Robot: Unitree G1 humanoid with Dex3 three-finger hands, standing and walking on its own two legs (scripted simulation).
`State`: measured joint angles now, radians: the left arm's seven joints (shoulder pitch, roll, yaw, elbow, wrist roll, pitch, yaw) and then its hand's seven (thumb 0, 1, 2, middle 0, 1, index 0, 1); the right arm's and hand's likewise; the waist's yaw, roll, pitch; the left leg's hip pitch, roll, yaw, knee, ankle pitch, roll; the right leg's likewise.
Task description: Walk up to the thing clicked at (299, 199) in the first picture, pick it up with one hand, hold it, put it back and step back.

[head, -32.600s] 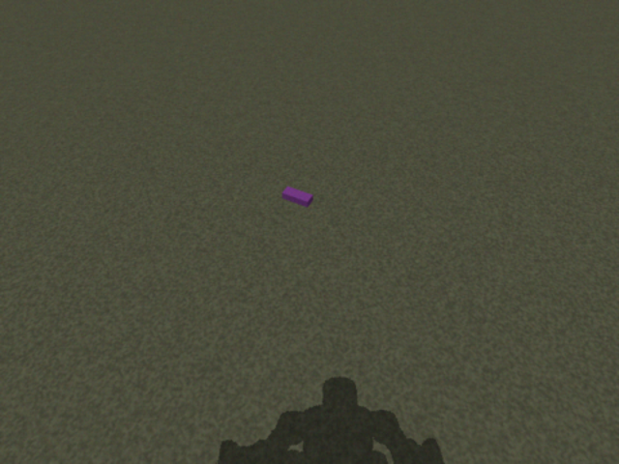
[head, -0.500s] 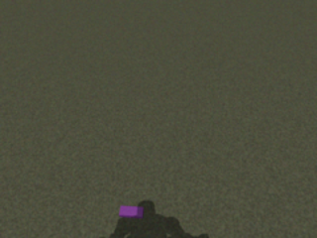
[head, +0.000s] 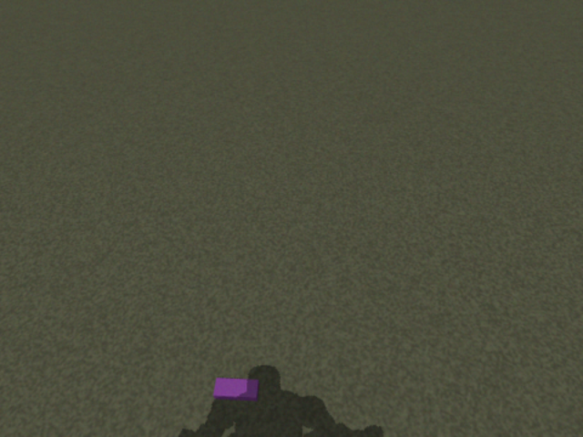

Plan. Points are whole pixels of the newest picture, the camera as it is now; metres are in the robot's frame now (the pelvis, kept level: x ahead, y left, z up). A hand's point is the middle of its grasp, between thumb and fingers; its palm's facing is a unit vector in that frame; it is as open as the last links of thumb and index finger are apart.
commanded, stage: stand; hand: left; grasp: from above
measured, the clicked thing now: (236, 389) +0.44 +0.21 -0.76
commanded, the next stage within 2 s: step back in 1.12 s
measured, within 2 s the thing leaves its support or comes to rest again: neither
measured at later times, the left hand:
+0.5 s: hand out of the picture +0.07 +0.24 -0.16, palm faces +0.00 -0.94 -0.33, open 7.4 cm
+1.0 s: hand out of the picture +0.08 +0.24 -0.16, palm faces -0.01 -0.94 -0.34, open 7.4 cm
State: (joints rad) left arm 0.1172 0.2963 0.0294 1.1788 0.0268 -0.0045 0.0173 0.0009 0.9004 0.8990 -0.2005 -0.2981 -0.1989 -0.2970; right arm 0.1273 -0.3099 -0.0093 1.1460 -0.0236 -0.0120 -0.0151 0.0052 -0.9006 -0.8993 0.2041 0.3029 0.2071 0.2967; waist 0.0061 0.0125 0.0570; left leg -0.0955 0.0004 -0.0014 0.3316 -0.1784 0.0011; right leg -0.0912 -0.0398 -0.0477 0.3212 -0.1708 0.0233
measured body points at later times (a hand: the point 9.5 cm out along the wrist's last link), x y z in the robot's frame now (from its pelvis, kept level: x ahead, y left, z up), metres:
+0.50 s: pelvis +0.00 +0.00 +0.00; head +0.01 -0.01 +0.45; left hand +0.07 +0.29 -0.14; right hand +0.08 -0.29 -0.14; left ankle +0.00 +0.12 -0.75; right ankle +0.01 -0.13 -0.75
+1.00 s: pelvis +0.01 +0.00 +0.00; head +0.02 -0.01 +0.45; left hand +0.08 +0.29 -0.13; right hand +0.08 -0.30 -0.14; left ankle +0.00 +0.12 -0.75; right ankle +0.01 -0.13 -0.75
